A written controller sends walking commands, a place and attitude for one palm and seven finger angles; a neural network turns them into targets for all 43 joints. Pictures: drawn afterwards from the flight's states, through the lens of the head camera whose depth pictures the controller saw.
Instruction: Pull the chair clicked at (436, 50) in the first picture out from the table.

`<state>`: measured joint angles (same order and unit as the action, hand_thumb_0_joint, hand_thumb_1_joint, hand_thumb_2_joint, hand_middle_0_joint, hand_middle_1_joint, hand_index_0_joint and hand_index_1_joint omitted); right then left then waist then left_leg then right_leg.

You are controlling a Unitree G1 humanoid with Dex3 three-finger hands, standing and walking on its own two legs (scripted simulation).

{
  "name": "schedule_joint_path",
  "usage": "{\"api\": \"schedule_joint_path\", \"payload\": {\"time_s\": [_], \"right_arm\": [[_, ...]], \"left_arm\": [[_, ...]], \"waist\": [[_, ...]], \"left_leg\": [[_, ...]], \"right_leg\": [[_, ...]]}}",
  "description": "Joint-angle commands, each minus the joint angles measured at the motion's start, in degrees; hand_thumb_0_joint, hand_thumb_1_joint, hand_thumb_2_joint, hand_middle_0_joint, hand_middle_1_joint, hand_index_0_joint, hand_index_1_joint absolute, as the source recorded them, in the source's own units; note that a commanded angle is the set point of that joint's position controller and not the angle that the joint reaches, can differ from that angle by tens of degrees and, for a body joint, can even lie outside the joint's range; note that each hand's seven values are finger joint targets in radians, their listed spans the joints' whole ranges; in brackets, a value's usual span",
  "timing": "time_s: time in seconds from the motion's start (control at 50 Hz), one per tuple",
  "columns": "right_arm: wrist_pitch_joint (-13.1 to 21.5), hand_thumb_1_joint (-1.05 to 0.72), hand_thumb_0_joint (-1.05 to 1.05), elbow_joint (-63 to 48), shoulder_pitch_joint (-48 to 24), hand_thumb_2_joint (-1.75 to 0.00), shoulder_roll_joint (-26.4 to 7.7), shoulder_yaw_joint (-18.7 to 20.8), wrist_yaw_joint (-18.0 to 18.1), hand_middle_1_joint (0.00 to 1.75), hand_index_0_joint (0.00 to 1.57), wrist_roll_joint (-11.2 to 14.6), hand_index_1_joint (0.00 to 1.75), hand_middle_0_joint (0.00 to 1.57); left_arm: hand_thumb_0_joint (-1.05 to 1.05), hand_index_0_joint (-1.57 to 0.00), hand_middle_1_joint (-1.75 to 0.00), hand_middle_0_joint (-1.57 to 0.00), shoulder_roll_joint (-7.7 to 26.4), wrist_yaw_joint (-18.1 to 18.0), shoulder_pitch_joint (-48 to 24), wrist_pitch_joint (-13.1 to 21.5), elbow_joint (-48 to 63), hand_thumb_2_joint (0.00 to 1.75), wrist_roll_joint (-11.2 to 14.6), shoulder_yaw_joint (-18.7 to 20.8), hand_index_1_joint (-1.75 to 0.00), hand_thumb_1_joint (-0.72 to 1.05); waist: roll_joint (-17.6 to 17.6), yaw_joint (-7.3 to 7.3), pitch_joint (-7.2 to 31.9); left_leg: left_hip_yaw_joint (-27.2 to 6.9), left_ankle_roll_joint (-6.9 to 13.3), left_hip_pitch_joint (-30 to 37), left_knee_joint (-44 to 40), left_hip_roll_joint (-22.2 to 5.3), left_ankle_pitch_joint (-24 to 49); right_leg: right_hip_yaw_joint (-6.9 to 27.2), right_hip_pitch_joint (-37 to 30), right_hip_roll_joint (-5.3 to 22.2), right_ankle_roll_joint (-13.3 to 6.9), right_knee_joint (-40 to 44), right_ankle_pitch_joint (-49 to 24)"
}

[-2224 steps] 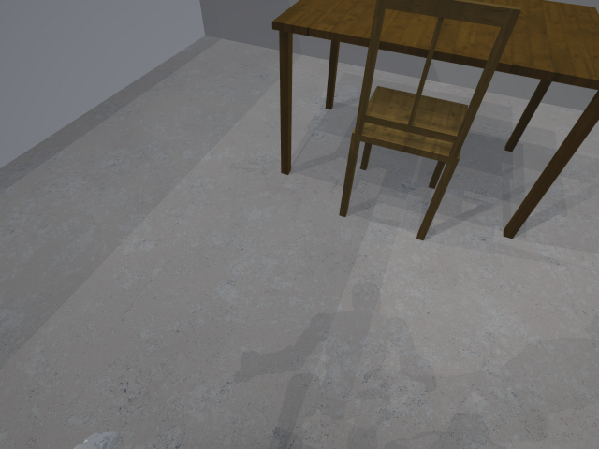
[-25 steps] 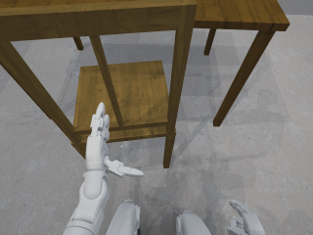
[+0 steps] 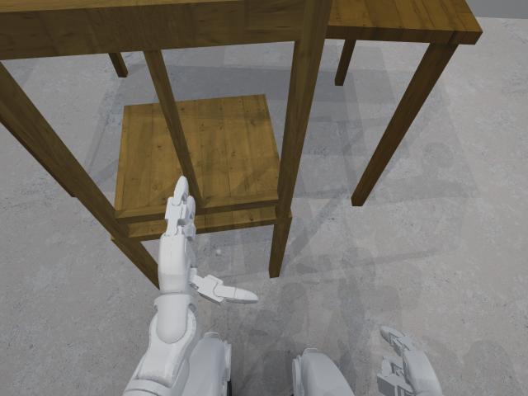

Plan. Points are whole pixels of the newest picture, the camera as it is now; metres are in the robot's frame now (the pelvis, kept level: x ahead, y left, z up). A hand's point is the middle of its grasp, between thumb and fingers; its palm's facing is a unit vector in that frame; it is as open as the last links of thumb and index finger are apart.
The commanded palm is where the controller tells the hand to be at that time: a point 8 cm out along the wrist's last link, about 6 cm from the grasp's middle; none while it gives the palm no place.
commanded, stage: aim the fingers beside a spindle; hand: left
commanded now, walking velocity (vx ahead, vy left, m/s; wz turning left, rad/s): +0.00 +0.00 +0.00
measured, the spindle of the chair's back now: (181, 148) +0.47 +0.14 +0.07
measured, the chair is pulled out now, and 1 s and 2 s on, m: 0.16 0.16 0.16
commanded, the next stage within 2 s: push the fingers through the gap in 2.00 s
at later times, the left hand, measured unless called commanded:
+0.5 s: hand (193, 232) +0.34 +0.11 +0.04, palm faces +0.19 -0.98 -0.07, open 16.9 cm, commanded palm +0.30 +0.14 +0.02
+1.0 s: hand (215, 260) +0.31 +0.08 +0.01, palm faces +0.06 -1.00 +0.05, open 17.0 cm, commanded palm +0.30 +0.14 +0.03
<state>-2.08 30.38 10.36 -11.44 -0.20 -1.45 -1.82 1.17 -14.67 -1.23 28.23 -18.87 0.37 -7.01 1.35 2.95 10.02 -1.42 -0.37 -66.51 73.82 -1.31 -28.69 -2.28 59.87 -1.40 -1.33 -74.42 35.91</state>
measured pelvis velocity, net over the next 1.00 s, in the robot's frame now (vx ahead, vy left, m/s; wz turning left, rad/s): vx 0.01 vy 0.00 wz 0.01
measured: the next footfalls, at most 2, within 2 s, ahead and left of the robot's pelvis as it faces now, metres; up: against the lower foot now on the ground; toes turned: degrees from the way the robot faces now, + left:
none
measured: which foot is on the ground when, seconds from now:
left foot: down 0.00-1.00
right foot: down 0.00-1.00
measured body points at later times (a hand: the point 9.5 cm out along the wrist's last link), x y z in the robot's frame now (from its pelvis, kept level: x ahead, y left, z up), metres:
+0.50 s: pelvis +0.00 -0.01 +0.00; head +0.09 -0.01 +0.44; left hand +0.32 +0.16 +0.05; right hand +0.16 -0.24 -0.11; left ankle +0.06 +0.12 -0.62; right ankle +0.00 -0.11 -0.62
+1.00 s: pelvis +0.01 +0.00 +0.01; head +0.10 +0.00 +0.45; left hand +0.30 +0.13 +0.01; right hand +0.16 -0.24 -0.11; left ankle +0.06 +0.12 -0.62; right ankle +0.00 -0.11 -0.62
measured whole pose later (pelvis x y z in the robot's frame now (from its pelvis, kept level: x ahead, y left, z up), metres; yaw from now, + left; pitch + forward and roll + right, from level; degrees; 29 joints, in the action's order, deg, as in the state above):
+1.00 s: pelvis +0.01 +0.00 +0.01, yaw +0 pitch +21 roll -1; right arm -2.0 30.7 11.2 -12.6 0.1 -1.1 -0.8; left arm 1.6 -10.0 1.7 26.3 -18.6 4.8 -7.3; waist 2.2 2.1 10.1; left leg -2.0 -0.6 -64.8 72.3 -1.1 -28.6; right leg -2.8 57.9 -1.4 -1.6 -72.7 35.8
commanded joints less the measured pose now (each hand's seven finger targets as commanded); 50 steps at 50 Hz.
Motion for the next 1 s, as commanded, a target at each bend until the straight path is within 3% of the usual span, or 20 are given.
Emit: {"api": "schedule_joint_path", "payload": {"time_s": [0.0,0.1,0.14,0.18,0.22,0.26,0.3,0.34,0.38,0.44,0.5,0.56,0.6,0.62,0.66,0.7,0.76,0.82,0.9,0.98], "right_arm": [[1.71,-0.90,0.00,-6.37,0.08,-0.90,-6.42,2.43,-0.34,0.30,0.20,-0.85,0.30,0.20],[0.98,-0.90,0.00,-6.33,0.42,-0.90,-7.92,2.72,-0.43,0.30,0.20,0.95,0.30,0.20],[1.15,-0.90,0.00,-6.66,0.76,-0.90,-8.55,2.95,0.11,0.30,0.20,1.71,0.30,0.20],[1.56,-0.90,0.00,-7.30,0.33,-0.90,-8.40,3.07,0.56,0.30,0.20,1.62,0.30,0.20],[2.16,-0.90,0.00,-7.28,0.19,-0.90,-8.20,3.32,0.94,0.30,0.20,0.84,0.30,0.20],[2.54,-0.90,0.00,-7.04,0.34,-0.90,-7.33,3.08,0.81,0.30,0.20,-0.07,0.30,0.20],[2.39,-0.90,0.00,-6.49,0.86,-0.90,-6.52,2.88,0.49,0.30,0.20,-0.71,0.30,0.20],[1.75,-0.90,0.00,-6.23,0.44,-0.90,-5.70,2.39,-0.30,0.30,0.20,-0.79,0.30,0.20],[1.29,-0.90,0.00,-6.08,0.20,-0.90,-6.37,2.38,-0.79,0.30,0.20,-0.62,0.30,0.20],[0.71,-0.90,0.00,-6.14,0.11,-0.90,-7.93,2.51,-0.53,0.30,0.20,0.77,0.30,0.20],[1.45,-0.90,0.00,-7.17,0.56,-0.90,-8.26,2.94,0.31,0.30,0.20,1.76,0.30,0.20],[2.42,-0.90,0.00,-7.35,-0.19,-0.90,-8.10,3.29,1.13,0.30,0.20,1.13,0.30,0.20],[3.03,-0.90,0.00,-6.92,0.19,-0.90,-7.84,3.16,1.30,0.30,0.20,0.31,0.30,0.20],[3.01,-0.90,0.00,-6.56,0.51,-0.90,-7.29,3.08,1.14,0.30,0.20,-0.24,0.30,0.20],[2.81,-0.90,0.00,-5.69,0.60,-0.90,-6.20,2.65,0.52,0.30,0.20,-0.63,0.30,0.20],[2.27,-0.90,0.00,-5.43,0.75,-0.90,-6.27,2.49,0.10,0.30,0.20,-0.67,0.30,0.20],[1.44,-0.90,0.00,-5.83,-0.05,-0.90,-7.30,2.62,-0.30,0.30,0.20,-0.02,0.30,0.20],[1.24,-0.90,0.00,-6.91,0.38,-0.90,-8.23,2.94,-0.14,0.30,0.20,1.35,0.30,0.20],[2.36,-0.90,0.00,-8.02,-0.02,-0.90,-8.09,3.33,0.94,0.30,0.20,1.41,0.30,0.20],[3.48,-0.90,0.00,-6.49,0.35,-0.90,-7.03,3.17,0.95,0.30,0.20,-0.18,0.30,0.20]], "left_arm": [[0.00,-0.06,-0.08,-0.06,7.42,-5.57,-12.74,7.69,16.83,0.30,-2.31,7.33,-0.08,-0.50],[0.00,-0.06,-0.08,-0.06,-5.49,2.64,-8.73,-0.04,1.77,0.30,-0.55,-5.89,-0.08,-0.50],[0.00,-0.06,-0.08,-0.06,-5.53,5.16,-9.77,-1.42,1.92,0.30,1.52,-6.03,-0.08,-0.50],[0.00,-0.06,-0.08,-0.06,-4.68,5.48,-12.00,-0.66,5.58,0.30,2.75,-5.28,-0.08,-0.50],[0.00,-0.06,-0.08,-0.06,1.21,3.10,-16.47,2.56,13.39,0.30,2.68,-0.09,-0.08,-0.50],[0.00,-0.06,-0.08,-0.06,7.79,-1.07,-15.90,6.37,19.88,0.30,0.94,6.60,-0.08,-0.50],[0.00,-0.06,-0.08,-0.06,12.08,-5.57,-15.56,8.62,23.48,0.30,-1.92,10.69,-0.08,-0.50],[0.00,-0.06,-0.08,-0.06,8.68,-7.09,-10.99,8.13,17.73,0.30,-3.17,8.77,-0.08,-0.50],[0.00,-0.06,-0.08,-0.06,4.48,-5.48,-8.82,5.71,11.23,0.30,-3.15,4.66,-0.08,-0.50],[0.00,-0.06,-0.08,-0.06,-1.36,0.86,-7.62,0.46,1.63,0.30,-1.12,-1.86,-0.08,-0.50],[0.00,-0.06,-0.08,-0.06,-5.21,5.97,-9.48,-0.91,3.72,0.30,2.74,-5.58,-0.08,-0.50],[0.00,-0.06,-0.08,-0.06,0.32,5.50,-13.87,2.78,13.54,0.30,4.27,-0.94,-0.08,-0.50],[0.00,-0.06,-0.08,-0.06,7.79,1.83,-15.97,6.41,20.62,0.30,2.93,5.55,-0.08,-0.50],[0.00,-0.06,-0.08,-0.06,9.33,-0.14,-16.58,7.95,23.00,0.30,1.73,7.23,-0.08,-0.50],[0.00,-0.06,-0.08,-0.06,10.07,-3.49,-14.81,9.23,21.07,0.30,-0.63,8.88,-0.08,-0.50],[0.00,-0.06,-0.08,-0.06,9.75,-4.40,-11.10,7.98,14.86,0.30,-1.83,9.35,-0.08,-0.50],[0.00,-0.06,-0.08,-0.06,3.76,-0.35,-6.14,3.48,5.74,0.30,-0.67,4.21,-0.08,-0.50],[0.00,-0.06,-0.08,-0.06,-2.88,5.71,-4.79,-0.48,3.12,0.30,2.71,-2.38,-0.08,-0.50],[0.00,-0.06,-0.08,-0.06,-0.84,6.96,-10.31,1.82,14.09,0.30,5.04,-2.11,-0.08,-0.50],[0.00,-0.06,-0.08,-0.06,7.61,0.06,-13.41,8.30,23.61,0.30,1.59,5.50,-0.08,-0.50]], "waist": [[1.33,-0.99,23.61],[-5.33,3.25,13.70],[-5.91,2.54,13.67],[-5.06,2.04,15.53],[-2.24,0.32,20.71],[0.84,-2.00,25.75],[3.15,-2.94,27.64],[1.34,-2.04,23.37],[-0.62,-0.25,19.20],[-6.27,2.27,12.94],[-6.47,2.50,13.59],[-3.50,0.67,20.25],[-0.08,-0.92,24.19],[1.74,-1.57,26.72],[2.62,-1.47,24.71],[-0.63,-0.78,21.91],[-3.28,0.38,17.33],[-5.88,1.48,15.21],[-3.75,1.27,18.90],[0.95,-0.76,24.79]], "left_leg": [[-0.94,1.43,22.71,-7.80,0.89,16.47],[-0.72,2.11,18.02,-9.04,0.69,7.99],[-1.21,2.08,17.55,-9.43,0.87,6.86],[-1.40,2.15,18.58,-9.11,0.94,7.60],[-1.37,2.10,20.77,-8.29,1.05,11.00],[-0.88,1.73,23.82,-7.80,1.13,16.53],[-0.84,1.40,24.70,-7.06,1.07,20.24],[-0.40,1.31,22.31,-7.51,1.17,18.77],[0.04,1.54,19.79,-7.96,1.26,14.47],[0.09,2.01,15.73,-8.78,1.16,7.79],[-0.14,2.25,16.54,-8.63,1.19,7.70],[-0.40,2.23,19.26,-7.77,1.35,11.23],[-0.43,2.11,21.62,-7.12,1.25,15.24],[-0.38,2.00,23.40,-7.01,1.35,17.57],[-0.08,1.81,22.70,-6.56,1.39,18.52],[0.20,1.91,19.39,-6.57,1.45,16.54],[0.93,1.82,16.51,-7.55,1.55,11.92],[0.58,2.00,16.54,-8.45,1.35,10.85],[-0.45,2.22,19.33,-7.86,1.14,12.50],[-0.65,1.92,24.11,-6.99,1.12,18.18]], "right_leg": [[0.44,-7.56,0.62,-0.78,10.86,-20.09],[0.28,-5.15,0.44,-0.40,15.43,-15.04],[0.14,-5.48,0.53,-0.52,15.77,-13.36],[-0.04,-5.02,0.74,-0.46,15.26,-13.56],[0.51,-6.10,0.94,-0.67,13.55,-16.10],[0.93,-8.30,0.95,-0.89,11.61,-20.56],[1.03,-8.66,0.67,-0.98,9.73,-23.41],[0.93,-8.96,0.74,-0.83,10.42,-23.30],[0.85,-8.52,0.77,-0.59,12.33,-21.23],[1.21,-7.22,0.68,-0.25,15.68,-16.06],[1.63,-7.47,0.81,-0.23,16.66,-15.69],[1.64,-8.83,1.16,-0.27,14.59,-18.88],[1.69,-9.51,0.96,-0.48,12.57,-21.66],[1.78,-10.15,0.93,-0.60,11.58,-23.31],[1.64,-9.40,0.89,-0.61,10.86,-24.03],[1.81,-10.32,0.82,-0.41,11.58,-23.91],[1.98,-9.95,0.97,-0.13,13.91,-21.62],[1.64,-9.76,0.79,-0.10,15.54,-20.97],[1.21,-9.00,0.97,-0.09,14.42,-21.04],[1.21,-8.71,0.84,-0.50,11.60,-23.17]]}}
